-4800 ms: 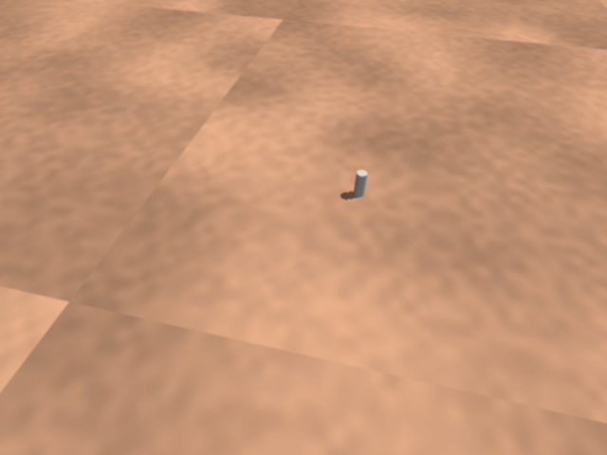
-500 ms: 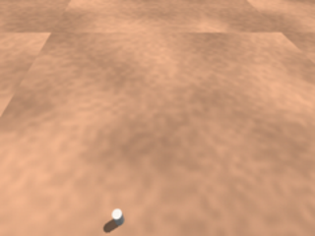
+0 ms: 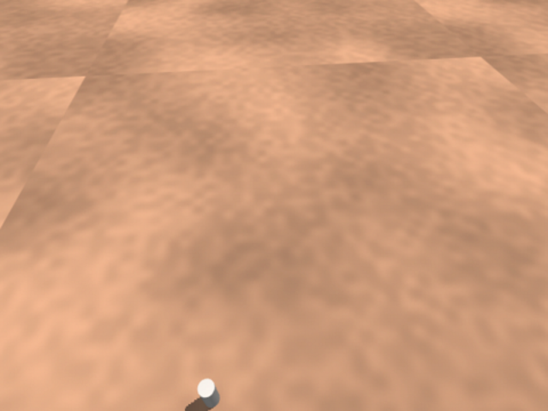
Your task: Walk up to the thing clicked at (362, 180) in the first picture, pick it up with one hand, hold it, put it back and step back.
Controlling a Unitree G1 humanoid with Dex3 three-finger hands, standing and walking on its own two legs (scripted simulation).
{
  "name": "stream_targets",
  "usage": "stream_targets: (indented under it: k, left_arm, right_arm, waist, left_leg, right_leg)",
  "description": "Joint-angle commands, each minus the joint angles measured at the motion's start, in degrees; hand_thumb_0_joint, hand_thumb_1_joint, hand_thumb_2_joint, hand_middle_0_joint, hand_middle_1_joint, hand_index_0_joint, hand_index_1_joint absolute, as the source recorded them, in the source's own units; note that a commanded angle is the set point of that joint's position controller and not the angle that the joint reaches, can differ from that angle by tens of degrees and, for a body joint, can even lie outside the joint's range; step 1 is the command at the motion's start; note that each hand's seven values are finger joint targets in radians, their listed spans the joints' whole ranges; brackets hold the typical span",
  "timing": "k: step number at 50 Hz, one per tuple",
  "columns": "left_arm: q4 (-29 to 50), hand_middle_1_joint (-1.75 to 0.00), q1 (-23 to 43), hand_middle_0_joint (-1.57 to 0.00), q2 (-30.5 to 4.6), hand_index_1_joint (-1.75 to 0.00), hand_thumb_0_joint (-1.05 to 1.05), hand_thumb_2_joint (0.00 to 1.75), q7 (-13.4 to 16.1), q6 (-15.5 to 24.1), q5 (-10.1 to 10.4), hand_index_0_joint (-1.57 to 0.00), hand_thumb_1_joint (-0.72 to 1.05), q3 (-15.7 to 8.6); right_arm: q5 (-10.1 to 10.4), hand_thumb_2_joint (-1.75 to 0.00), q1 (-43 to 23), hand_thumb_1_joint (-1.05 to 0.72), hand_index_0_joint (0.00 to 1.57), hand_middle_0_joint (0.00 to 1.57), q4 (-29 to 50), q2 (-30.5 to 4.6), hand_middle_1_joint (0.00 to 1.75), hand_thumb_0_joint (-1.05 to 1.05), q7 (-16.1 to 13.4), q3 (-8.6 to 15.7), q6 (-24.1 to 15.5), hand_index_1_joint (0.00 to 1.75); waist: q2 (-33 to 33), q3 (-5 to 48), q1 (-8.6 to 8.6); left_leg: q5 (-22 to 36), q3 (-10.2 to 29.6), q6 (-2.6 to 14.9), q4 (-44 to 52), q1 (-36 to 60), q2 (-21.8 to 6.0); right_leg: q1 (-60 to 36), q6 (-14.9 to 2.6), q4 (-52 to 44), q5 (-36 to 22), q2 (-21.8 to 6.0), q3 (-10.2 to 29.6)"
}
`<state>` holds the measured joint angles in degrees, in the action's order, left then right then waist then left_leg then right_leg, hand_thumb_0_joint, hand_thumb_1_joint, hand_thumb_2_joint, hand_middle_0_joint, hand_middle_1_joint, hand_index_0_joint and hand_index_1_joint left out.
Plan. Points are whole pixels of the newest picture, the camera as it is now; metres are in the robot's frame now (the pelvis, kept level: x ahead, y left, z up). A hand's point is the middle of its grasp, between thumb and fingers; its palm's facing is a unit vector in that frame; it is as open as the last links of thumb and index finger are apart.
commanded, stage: walk up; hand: left
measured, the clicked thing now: (209, 393) +0.32 +0.22 -0.72
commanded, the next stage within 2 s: stand in 0.58 s
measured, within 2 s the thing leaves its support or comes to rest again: neither
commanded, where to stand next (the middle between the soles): +0.01 +0.01 m, yaw +1 degrees
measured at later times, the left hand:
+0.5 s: hand out of the picture +0.10 +0.25 -0.15, palm faces -0.02 -0.94 -0.34, open 7.4 cm
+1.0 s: hand out of the picture +0.09 +0.25 -0.15, palm faces -0.02 -0.94 -0.34, open 7.4 cm
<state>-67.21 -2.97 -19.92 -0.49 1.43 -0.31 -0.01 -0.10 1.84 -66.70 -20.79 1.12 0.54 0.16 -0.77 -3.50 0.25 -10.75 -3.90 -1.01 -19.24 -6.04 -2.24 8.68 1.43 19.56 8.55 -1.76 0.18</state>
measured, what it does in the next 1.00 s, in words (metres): stands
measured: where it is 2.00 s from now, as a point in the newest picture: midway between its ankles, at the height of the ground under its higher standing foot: outside the picture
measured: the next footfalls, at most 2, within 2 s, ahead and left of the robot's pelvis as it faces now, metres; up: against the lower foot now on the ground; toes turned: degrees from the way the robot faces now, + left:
none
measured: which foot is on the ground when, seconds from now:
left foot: down 0.00-1.00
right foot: down 0.00-1.00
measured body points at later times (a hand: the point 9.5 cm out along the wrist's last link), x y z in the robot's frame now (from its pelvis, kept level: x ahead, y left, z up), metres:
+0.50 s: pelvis +0.00 +0.00 +0.00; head +0.01 -0.01 +0.45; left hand +0.10 +0.30 -0.13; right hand +0.07 -0.31 -0.14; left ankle +0.00 +0.13 -0.75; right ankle +0.02 -0.13 -0.75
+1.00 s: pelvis +0.01 -0.01 +0.00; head +0.02 -0.01 +0.45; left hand +0.09 +0.30 -0.13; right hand +0.09 -0.31 -0.13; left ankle +0.00 +0.13 -0.75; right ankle +0.02 -0.13 -0.75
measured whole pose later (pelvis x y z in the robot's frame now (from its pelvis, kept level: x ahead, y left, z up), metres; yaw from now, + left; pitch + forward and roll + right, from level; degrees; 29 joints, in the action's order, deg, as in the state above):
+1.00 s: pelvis +0.01 -0.01 +0.00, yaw +0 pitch -2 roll +0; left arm -65.4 -5.1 -20.2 -0.7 0.7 -0.3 -0.1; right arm -0.7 4.7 -65.9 -20.1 0.8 0.4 -0.2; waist -0.3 -3.0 -0.2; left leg -10.1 -3.3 -1.8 -17.2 -4.9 -2.7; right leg 7.8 0.8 18.4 8.6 -1.3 -0.5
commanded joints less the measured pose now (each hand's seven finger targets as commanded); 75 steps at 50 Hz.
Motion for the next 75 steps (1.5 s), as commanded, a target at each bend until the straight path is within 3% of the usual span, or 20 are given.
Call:
stream_targets:
  k: [1,24,35,42,47,57,75]
  left_arm:
    - [2.96,-0.30,2.68,-0.20,-12.21,-0.30,0.00,0.90,0.91,0.94,-0.05,-0.20,0.90,-2.29]
    - [3.89,-0.30,2.80,-0.20,-11.87,-0.30,0.00,0.90,0.87,0.34,-0.27,-0.20,0.90,-2.74]
    - [4.87,-0.30,1.86,-0.20,-12.18,-0.30,0.00,0.90,0.94,0.36,-0.02,-0.20,0.90,-2.38]
    - [5.01,-0.30,1.50,-0.20,-12.76,-0.30,0.00,0.90,0.90,0.27,0.02,-0.20,0.90,-2.37]
    - [5.30,-0.30,0.90,-0.20,-12.45,-0.30,0.00,0.90,0.80,0.42,-0.08,-0.20,0.90,-2.21]
    - [5.38,-0.30,0.51,-0.20,-12.68,-0.30,0.00,0.90,0.87,0.33,-0.13,-0.20,0.90,-2.12]
    - [5.60,-0.30,0.20,-0.20,-12.96,-0.30,0.00,0.90,0.86,0.29,-0.21,-0.20,0.90,-2.22]
  right_arm:
    - [0.00,-0.90,-2.24,-0.90,0.20,0.20,3.26,-11.60,0.30,0.00,-0.84,2.14,-1.55,0.30]
    - [-0.29,-0.90,0.46,-0.90,0.20,0.20,3.53,-11.61,0.30,0.00,-1.05,2.31,-1.47,0.30]
    - [-0.54,-0.90,0.24,-0.90,0.20,0.20,4.10,-11.51,0.30,0.00,-1.29,2.43,-1.67,0.30]
    - [-0.53,-0.90,0.48,-0.90,0.20,0.20,4.13,-10.85,0.30,0.00,-1.12,2.07,-1.62,0.30]
    - [-0.56,-0.90,0.66,-0.90,0.20,0.20,4.24,-11.42,0.30,0.00,-1.22,2.21,-1.75,0.30]
    - [-0.57,-0.90,0.77,-0.90,0.20,0.20,4.44,-11.58,0.30,0.00,-1.24,2.24,-1.76,0.30]
    - [-0.59,-0.90,1.88,-0.90,0.20,0.20,4.79,-11.35,0.30,0.00,-1.25,2.04,-1.65,0.30]
  waist:
    - [1.37,6.35,-0.35]
    - [1.08,4.87,-0.75]
    - [0.53,6.96,-1.05]
    - [1.26,4.87,-0.95]
    - [0.74,6.65,-0.93]
    - [1.27,6.29,-0.72]
    - [0.90,4.90,-0.70]
  left_leg:
    - [3.73,5.27,1.94,3.76,1.53,-5.58]
    - [1.93,5.19,1.99,4.15,0.76,-5.50]
    - [8.01,5.73,1.28,4.03,2.58,-6.58]
    - [4.25,5.79,1.11,4.98,0.86,-6.17]
    - [6.02,5.55,1.43,4.13,2.34,-6.60]
    - [7.23,5.95,1.30,4.40,2.86,-6.74]
    - [3.87,5.79,1.19,4.72,1.51,-6.42]
  right_leg:
    - [-1.23,-1.80,-3.42,-5.93,-5.71,4.74]
    - [-0.70,-1.87,-3.15,-5.02,-5.18,4.97]
    - [-2.34,-2.05,-2.96,-8.47,-5.94,4.75]
    - [-1.52,-2.08,-4.28,-4.27,-5.82,4.89]
    - [-2.30,-2.31,-3.83,-7.62,-6.37,5.12]
    - [-1.46,-2.35,-3.56,-6.88,-5.99,4.44]
    - [-1.20,-2.55,-4.01,-4.83,-5.86,4.75]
